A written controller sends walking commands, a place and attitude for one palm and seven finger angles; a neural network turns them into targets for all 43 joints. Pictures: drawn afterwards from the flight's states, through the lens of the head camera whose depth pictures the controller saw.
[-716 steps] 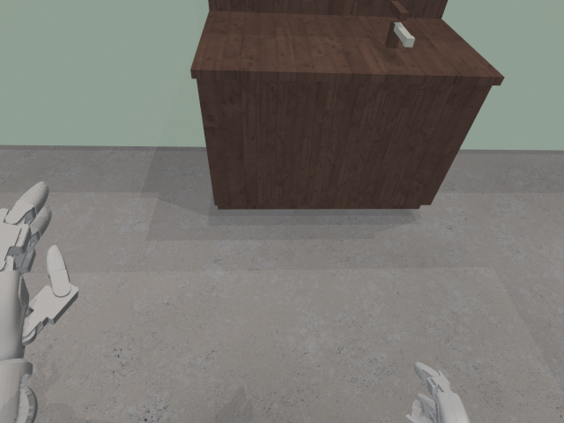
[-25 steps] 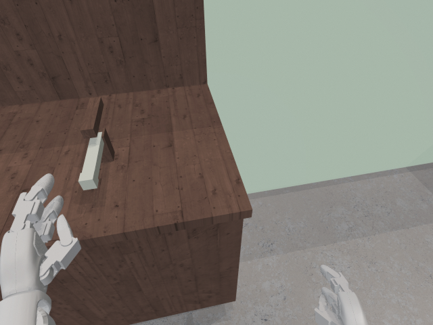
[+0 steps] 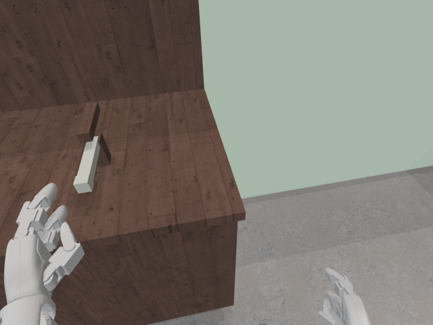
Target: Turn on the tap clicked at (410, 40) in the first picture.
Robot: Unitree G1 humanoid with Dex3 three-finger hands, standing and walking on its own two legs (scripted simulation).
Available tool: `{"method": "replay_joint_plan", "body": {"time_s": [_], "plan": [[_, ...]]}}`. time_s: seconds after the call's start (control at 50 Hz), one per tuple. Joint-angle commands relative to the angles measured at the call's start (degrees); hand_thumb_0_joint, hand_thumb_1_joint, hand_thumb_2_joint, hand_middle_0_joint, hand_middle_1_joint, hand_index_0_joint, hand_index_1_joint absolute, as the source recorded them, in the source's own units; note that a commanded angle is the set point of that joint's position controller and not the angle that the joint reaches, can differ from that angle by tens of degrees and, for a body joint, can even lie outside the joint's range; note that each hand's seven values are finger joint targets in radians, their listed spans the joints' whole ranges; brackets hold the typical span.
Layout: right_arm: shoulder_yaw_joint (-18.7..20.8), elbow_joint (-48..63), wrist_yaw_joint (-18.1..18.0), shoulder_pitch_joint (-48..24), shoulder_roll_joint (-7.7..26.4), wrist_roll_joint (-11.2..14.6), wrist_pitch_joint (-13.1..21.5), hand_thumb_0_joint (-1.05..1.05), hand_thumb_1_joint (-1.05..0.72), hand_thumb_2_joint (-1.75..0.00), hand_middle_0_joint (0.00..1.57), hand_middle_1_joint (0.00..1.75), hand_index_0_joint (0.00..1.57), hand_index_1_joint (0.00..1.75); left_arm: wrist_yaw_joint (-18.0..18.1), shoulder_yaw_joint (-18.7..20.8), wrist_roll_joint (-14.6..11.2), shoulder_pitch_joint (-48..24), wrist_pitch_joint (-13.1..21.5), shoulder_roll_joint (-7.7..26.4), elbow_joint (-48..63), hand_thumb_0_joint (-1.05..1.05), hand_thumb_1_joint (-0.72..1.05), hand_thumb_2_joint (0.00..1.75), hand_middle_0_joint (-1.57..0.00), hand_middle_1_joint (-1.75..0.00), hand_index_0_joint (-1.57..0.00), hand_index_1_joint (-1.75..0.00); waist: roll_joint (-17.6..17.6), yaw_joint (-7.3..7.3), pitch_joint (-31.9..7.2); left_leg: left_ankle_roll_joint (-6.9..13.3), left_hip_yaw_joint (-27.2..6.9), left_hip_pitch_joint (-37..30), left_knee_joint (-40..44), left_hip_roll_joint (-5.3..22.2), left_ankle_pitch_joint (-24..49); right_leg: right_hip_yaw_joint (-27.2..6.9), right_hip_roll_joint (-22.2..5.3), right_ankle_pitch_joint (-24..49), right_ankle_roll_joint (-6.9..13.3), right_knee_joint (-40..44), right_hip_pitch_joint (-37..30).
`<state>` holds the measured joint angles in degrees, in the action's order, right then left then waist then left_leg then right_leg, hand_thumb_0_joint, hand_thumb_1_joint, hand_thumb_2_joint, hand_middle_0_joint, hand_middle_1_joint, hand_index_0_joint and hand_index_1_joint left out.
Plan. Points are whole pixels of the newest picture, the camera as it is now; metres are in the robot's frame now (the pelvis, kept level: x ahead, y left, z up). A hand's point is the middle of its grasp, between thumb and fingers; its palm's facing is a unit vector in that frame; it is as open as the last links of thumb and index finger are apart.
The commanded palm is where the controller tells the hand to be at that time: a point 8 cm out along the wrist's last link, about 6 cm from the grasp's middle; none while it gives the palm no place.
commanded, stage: turn the palm inward beside the body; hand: left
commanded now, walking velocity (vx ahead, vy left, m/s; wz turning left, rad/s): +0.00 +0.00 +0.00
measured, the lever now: (83, 183) +0.35 +0.33 +0.07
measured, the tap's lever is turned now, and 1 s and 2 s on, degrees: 0 0 0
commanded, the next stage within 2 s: reach beside the lever's end, fingers flat in 0.18 s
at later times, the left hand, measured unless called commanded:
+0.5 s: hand (81, 244) +0.19 +0.23 +0.13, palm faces +0.51 -0.85 -0.12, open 7.4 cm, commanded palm +0.15 +0.27 +0.14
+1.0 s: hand (79, 223) +0.24 +0.27 +0.11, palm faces +0.52 -0.85 -0.12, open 7.5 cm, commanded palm +0.20 +0.31 +0.11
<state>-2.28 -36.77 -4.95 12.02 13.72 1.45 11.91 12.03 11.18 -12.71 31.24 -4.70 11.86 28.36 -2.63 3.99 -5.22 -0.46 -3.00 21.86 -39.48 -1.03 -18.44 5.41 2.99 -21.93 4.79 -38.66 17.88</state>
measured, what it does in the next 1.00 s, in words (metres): stands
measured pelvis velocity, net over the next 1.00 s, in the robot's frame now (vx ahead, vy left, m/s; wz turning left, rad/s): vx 0.01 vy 0.00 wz -0.01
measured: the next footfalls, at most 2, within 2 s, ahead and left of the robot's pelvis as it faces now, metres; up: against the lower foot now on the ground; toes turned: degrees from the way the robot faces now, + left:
none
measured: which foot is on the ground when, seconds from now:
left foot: down 0.00-1.00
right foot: down 0.00-1.00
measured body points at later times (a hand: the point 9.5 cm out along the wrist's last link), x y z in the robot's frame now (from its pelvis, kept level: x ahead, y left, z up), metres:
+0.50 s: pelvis +0.00 -0.01 +0.00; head -0.02 -0.03 +0.45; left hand +0.16 +0.28 +0.14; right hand +0.19 -0.23 -0.08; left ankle +0.03 +0.13 -0.72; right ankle -0.01 -0.06 -0.72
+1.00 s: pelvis +0.01 +0.00 +0.00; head +0.01 -0.01 +0.45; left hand +0.21 +0.31 +0.12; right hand +0.19 -0.23 -0.09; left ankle +0.03 +0.13 -0.72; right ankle -0.01 -0.06 -0.72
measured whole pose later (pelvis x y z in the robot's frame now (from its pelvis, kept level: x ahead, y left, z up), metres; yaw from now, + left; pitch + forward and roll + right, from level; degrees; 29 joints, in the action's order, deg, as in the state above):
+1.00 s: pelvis +0.01 +0.00 +0.00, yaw +0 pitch +3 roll +0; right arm -1.2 -39.2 -5.4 11.6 14.4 1.4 11.2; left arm 10.4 16.8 -12.7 17.8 1.1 13.1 9.7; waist -2.2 2.7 -3.8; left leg -0.1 -2.4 23.2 -38.8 -1.0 -18.5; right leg 4.8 3.0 -21.7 4.5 -37.8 19.3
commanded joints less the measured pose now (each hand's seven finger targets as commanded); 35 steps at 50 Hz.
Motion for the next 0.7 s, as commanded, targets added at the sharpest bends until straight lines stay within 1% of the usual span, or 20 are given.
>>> {"method": "replay_joint_plan", "body": {"time_s": [0.0,0.06,0.08,0.12,0.16,0.18,0.24,0.26,0.28,0.34,0.36,0.4,0.46,0.48,0.52,0.56,0.58,0.6,0.66,0.68], "plan": [[2.03,10.08,-0.15,-8.19,5.58,0.34,3.60,0.00,-0.90,-0.90,0.20,0.30,0.20,0.30,0.44,5.06,0.59,-4.21,4.52,7.51,12.83,0.00,0.90,0.90,-0.20,-0.30,-0.20,-0.30,1.87,-0.17,-1.05,2.58,0.36,-2.32,3.89,-0.40,7.08,-5.41,-4.20,10.14,-4.46,9.61,1.92],[2.28,9.46,-0.18,-8.03,5.74,0.23,3.74,0.00,-0.90,-0.90,0.20,0.30,0.20,0.30,0.73,6.67,1.11,-3.56,4.98,9.35,13.27,0.00,0.90,0.90,-0.20,-0.30,-0.20,-0.30,0.24,0.38,-1.81,2.56,0.61,-2.64,3.57,-0.46,7.93,-5.86,-4.28,11.39,-4.38,9.63,1.14],[2.08,9.94,-0.05,-7.92,5.50,0.36,3.71,0.00,-0.90,-0.90,0.20,0.30,0.20,0.30,0.54,4.32,1.03,-4.32,5.15,7.07,13.43,0.00,0.90,0.90,-0.20,-0.30,-0.20,-0.30,1.16,-0.25,-1.48,2.56,0.51,-2.38,3.84,-0.55,7.56,-5.48,-4.38,10.78,-4.34,9.37,1.39],[2.14,9.97,-0.07,-8.16,5.71,0.38,3.99,0.00,-0.90,-0.90,0.20,0.30,0.20,0.30,0.39,4.73,0.67,-4.21,5.39,7.42,12.74,0.00,0.90,0.90,-0.20,-0.30,-0.20,-0.30,2.16,-0.15,-0.96,2.64,0.44,-2.00,3.61,-0.44,6.77,-6.02,-4.47,10.22,-4.57,9.84,1.68],[2.23,9.49,-0.16,-8.06,5.73,0.32,4.03,0.00,-0.90,-0.90,0.20,0.30,0.20,0.30,0.54,6.66,0.94,-3.34,5.52,9.25,12.65,0.00,0.90,0.90,-0.20,-0.30,-0.20,-0.30,1.19,0.45,-1.09,2.63,0.54,-2.17,3.54,-0.53,7.42,-6.31,-4.48,11.44,-4.53,9.93,1.17],[2.15,9.87,-0.04,-8.09,5.49,0.42,4.03,0.00,-0.90,-0.90,0.20,0.30,0.20,0.30,0.25,4.35,0.83,-4.05,5.68,6.87,13.15,0.00,0.90,0.90,-0.20,-0.30,-0.20,-0.30,1.43,-0.29,-1.61,2.63,0.61,-2.52,3.59,-0.58,7.57,-5.93,-4.60,11.69,-4.52,9.51,1.24],[2.38,9.78,0.01,-7.84,5.74,0.38,4.17,0.00,-0.90,-0.90,0.20,0.30,0.20,0.30,-0.14,5.09,0.22,-3.10,5.79,7.07,12.02,0.00,0.90,0.90,-0.20,-0.30,-0.20,-0.30,4.40,-0.19,-2.37,2.63,0.54,-2.07,3.24,-0.45,8.08,-6.30,-4.90,14.59,-5.16,9.40,0.47],[2.38,9.29,-0.07,-7.71,5.80,0.47,4.06,0.00,-0.90,-0.90,0.20,0.30,0.20,0.30,0.00,6.37,0.69,-2.82,5.71,8.51,11.93,0.00,0.90,0.90,-0.20,-0.30,-0.20,-0.30,2.21,0.32,-1.66,2.62,0.71,-2.43,3.45,-0.52,8.53,-6.07,-4.53,14.23,-4.72,9.44,0.52],[2.29,9.72,0.01,-7.66,5.52,0.47,4.06,0.00,-0.90,-0.90,0.20,0.30,0.20,0.30,0.00,5.03,0.59,-3.02,5.78,6.92,11.98,0.00,0.90,0.90,-0.20,-0.30,-0.20,-0.30,1.57,0.02,-1.48,2.55,0.74,-2.30,3.63,-0.58,8.52,-5.89,-4.71,14.25,-4.63,9.10,0.57],[2.36,9.11,-0.35,-7.84,5.87,0.53,3.82,0.00,-0.90,-0.90,0.20,0.30,0.20,0.30,-0.01,6.65,0.19,-6.64,5.67,8.37,8.55,0.00,0.90,0.90,-0.20,-0.30,-0.20,-0.30,4.79,-0.59,0.27,2.61,0.41,-0.61,3.53,-0.56,5.83,-6.86,-4.76,10.45,-5.12,10.34,1.78],[2.40,8.56,-0.55,-8.07,5.77,0.49,3.73,0.00,-0.90,-0.90,0.20,0.30,0.20,0.30,0.23,7.76,0.64,-7.66,5.81,9.72,8.64,0.00,0.90,0.90,-0.20,-0.30,-0.20,-0.30,1.75,-0.25,0.48,2.64,0.71,-1.43,3.48,-0.72,5.67,-7.24,-4.64,9.28,-4.80,10.90,2.09],[2.32,8.81,-0.64,-8.22,5.74,0.54,3.90,0.00,-0.90,-0.90,0.20,0.30,0.20,0.30,0.17,7.11,0.35,-10.15,6.36,9.07,7.64,0.00,0.90,0.90,-0.20,-0.30,-0.20,-0.30,3.28,-0.89,-0.34,2.65,0.49,-1.18,3.35,-0.71,5.04,-7.59,-4.83,8.43,-5.04,10.97,2.25],[2.31,8.03,-0.75,-8.53,5.78,0.54,4.14,0.00,-0.90,-0.90,0.20,0.30,0.20,0.30,0.08,7.44,0.87,-12.78,7.03,10.02,6.53,0.00,0.90,0.90,-0.20,-0.30,-0.20,-0.30,0.12,-0.71,-0.68,2.58,0.51,-1.87,3.59,-0.77,4.98,-7.58,-4.69,7.39,-4.58,10.99,2.31],[2.14,8.31,-0.63,-8.46,5.66,0.48,4.29,0.00,-0.90,-0.90,0.20,0.30,0.20,0.30,-0.15,5.41,0.88,-13.32,7.34,8.09,6.34,0.00,0.90,0.90,-0.20,-0.30,-0.20,-0.30,-0.03,-1.17,-1.12,2.56,0.43,-2.21,3.84,-0.80,5.29,-7.21,-4.73,8.08,-4.48,10.49,2.20],[2.27,8.04,-0.69,-8.05,6.05,0.36,4.35,0.00,-0.90,-0.90,0.20,0.30,0.20,0.30,-0.26,6.66,0.57,-14.21,7.39,9.30,4.28,0.00,0.90,0.90,-0.20,-0.30,-0.20,-0.30,2.66,-1.08,-2.32,2.58,0.23,-1.66,3.79,-0.78,5.67,-7.26,-4.62,9.49,-4.76,10.18,1.27],[2.44,7.44,-0.82,-8.13,6.22,0.37,3.82,0.00,-0.90,-0.90,0.20,0.30,0.20,0.30,-0.33,9.70,0.60,-12.82,6.73,11.70,1.56,0.00,0.90,0.90,-0.20,-0.30,-0.20,-0.30,2.62,-0.27,-2.40,2.55,0.52,-1.39,4.03,-0.86,6.21,-7.35,-4.51,10.51,-4.76,10.42,0.48],[2.41,8.07,-0.78,-8.19,5.93,0.36,3.57,0.00,-0.90,-0.90,0.20,0.30,0.20,0.30,-0.61,8.44,0.24,-13.51,6.65,9.84,2.01,0.00,0.90,0.90,-0.20,-0.30,-0.20,-0.30,2.56,-0.53,-3.50,2.49,0.64,-1.80,4.20,-0.86,7.45,-7.06,-4.78,12.85,-4.81,9.76,-0.45],[2.54,8.05,-0.81,-7.82,6.09,0.42,3.34,0.00,-0.90,-0.90,0.20,0.30,0.20,0.30,-0.61,10.23,-0.05,-12.81,6.36,11.10,0.66,0.00,0.90,0.90,-0.20,-0.30,-0.20,-0.30,4.00,-0.21,-3.95,2.41,0.68,-1.40,4.14,-0.78,7.70,-7.17,-4.74,14.09,-5.08,9.77,-1.07],[2.52,7.65,-0.81,-7.73,6.02,0.41,2.74,0.00,-0.90,-0.90,0.20,0.30,0.20,0.30,-0.48,11.55,0.20,-13.50,6.19,12.11,-0.27,0.00,0.90,0.90,-0.20,-0.30,-0.20,-0.30,1.61,0.11,-3.13,2.33,0.95,-1.75,4.41,-0.78,9.11,-6.78,-4.51,16.41,-4.89,9.47,-1.16],[2.56,7.92,-0.73,-7.65,5.97,0.38,2.58,0.00,-0.90,-0.90,0.20,0.30,0.20,0.30,-0.56,10.24,0.12,-14.60,6.47,10.56,-0.31,0.00,0.90,0.90,-0.20,-0.30,-0.20,-0.30,1.78,-0.66,-3.73,2.40,1.00,-2.32,4.40,-0.79,9.75,-6.28,-4.43,16.98,-4.85,9.10,-0.98]]}}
